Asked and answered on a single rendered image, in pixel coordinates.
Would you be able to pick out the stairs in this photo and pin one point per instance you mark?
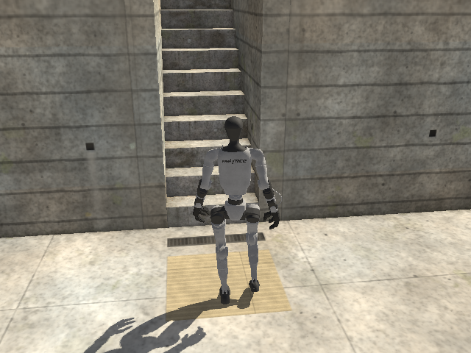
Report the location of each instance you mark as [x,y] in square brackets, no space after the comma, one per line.
[201,90]

